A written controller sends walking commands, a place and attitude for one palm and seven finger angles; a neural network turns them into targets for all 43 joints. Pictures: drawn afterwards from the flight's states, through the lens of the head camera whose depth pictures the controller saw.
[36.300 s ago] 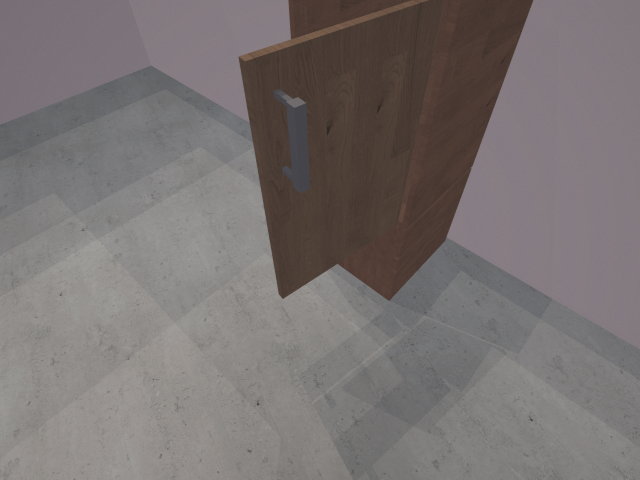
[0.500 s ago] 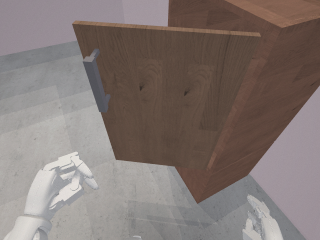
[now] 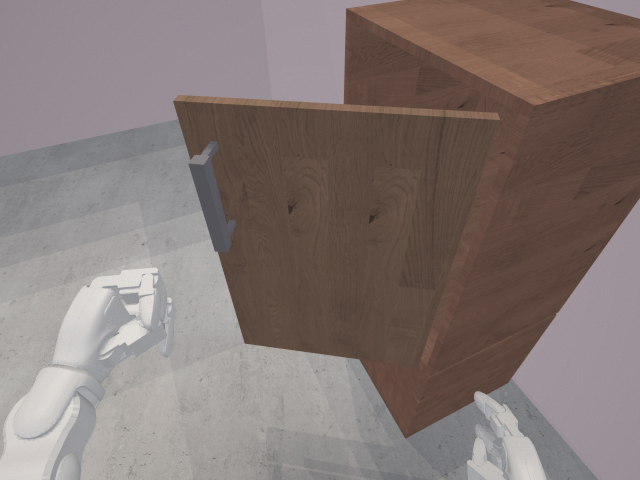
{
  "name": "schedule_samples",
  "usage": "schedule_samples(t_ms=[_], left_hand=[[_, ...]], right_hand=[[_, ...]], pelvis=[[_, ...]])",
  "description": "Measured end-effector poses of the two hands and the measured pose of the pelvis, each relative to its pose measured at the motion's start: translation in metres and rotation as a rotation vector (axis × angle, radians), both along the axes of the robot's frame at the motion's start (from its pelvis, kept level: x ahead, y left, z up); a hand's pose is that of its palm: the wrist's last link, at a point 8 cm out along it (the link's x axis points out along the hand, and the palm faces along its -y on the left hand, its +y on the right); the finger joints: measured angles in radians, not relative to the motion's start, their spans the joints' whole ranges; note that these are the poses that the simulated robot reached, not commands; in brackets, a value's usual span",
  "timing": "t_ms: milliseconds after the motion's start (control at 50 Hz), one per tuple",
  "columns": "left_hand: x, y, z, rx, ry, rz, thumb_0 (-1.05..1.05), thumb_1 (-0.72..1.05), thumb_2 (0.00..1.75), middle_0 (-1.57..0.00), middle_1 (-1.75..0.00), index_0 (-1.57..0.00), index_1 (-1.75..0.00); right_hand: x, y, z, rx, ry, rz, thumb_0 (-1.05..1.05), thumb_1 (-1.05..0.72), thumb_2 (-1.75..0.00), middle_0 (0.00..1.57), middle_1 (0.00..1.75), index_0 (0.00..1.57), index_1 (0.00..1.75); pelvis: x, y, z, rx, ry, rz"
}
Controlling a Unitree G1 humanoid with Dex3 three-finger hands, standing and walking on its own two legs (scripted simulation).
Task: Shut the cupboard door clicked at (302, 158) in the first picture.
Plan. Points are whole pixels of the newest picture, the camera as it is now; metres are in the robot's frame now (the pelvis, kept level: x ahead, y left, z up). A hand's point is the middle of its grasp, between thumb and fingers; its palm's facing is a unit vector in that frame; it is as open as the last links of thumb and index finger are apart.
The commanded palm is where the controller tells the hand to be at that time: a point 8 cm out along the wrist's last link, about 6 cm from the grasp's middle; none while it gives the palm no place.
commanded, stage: raise the hand and make a fist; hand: left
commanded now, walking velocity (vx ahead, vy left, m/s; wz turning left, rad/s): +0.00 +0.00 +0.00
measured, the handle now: (217, 199) +0.45 +0.20 +0.13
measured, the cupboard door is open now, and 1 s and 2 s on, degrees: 56 56 56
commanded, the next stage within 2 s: bring the fist close to the handle in 0.36 s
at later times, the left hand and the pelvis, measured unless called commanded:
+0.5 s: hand (171, 328) +0.23 +0.19 +0.13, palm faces -0.03 -1.00 -0.07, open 3.1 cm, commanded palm +0.21 +0.23 +0.13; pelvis +0.00 -0.01 +0.00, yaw +0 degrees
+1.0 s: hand (194, 281) +0.29 +0.18 +0.13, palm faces -0.02 -1.00 -0.07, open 3.1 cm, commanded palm +0.27 +0.22 +0.13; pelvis +0.01 -0.01 +0.01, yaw -1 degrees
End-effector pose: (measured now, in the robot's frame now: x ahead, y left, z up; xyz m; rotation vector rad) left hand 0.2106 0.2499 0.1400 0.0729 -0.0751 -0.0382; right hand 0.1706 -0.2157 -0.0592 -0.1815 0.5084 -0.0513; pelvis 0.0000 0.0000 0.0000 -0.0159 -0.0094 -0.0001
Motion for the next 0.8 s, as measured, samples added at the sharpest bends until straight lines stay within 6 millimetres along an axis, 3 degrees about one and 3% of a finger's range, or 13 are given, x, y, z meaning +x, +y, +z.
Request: schedule_samples(t_ms=[260,540,660,800], left_hand=[[0.0,-0.01,-0.009,-0.024,0.041,0.008,0.02,0.89,0.9,-1.3,-1.5,-1.3,-1.5],[0.003,-0.009,-0.004,-0.002,0.026,0.014,0.02,0.89,0.9,-1.3,-1.5,-1.3,-1.5],[0.014,-0.008,-0.004,-0.004,0.023,0.021,0.02,0.89,0.9,-1.3,-1.5,-1.3,-1.5],[0.04,-0.014,-0.002,-0.008,0.019,-0.002,0.02,0.89,0.9,-1.3,-1.5,-1.3,-1.5]], right_hand=[[-0.005,-0.021,0.007,-0.03,-0.01,-0.037,0.02,-0.9,-0.9,0.2,0.3,0.2,0.3],[-0.001,-0.015,0.004,-0.008,-0.014,-0.027,0.02,-0.9,-0.9,0.2,0.3,0.2,0.3],[-0.002,-0.015,0.001,-0.01,0.001,-0.027,0.02,-0.9,-0.9,0.2,0.3,0.2,0.3],[-0.006,-0.019,-0.002,-0.015,0.023,-0.05,0.02,-0.9,-0.9,0.2,0.3,0.2,0.3]], pelvis=[[0.0,-0.006,0.004,0.008,-0.011,-0.011],[0.002,-0.007,0.004,0.009,-0.016,-0.007],[0.001,-0.007,0.004,0.01,-0.016,-0.004],[0.001,-0.007,0.005,0.013,-0.011,-0.008]])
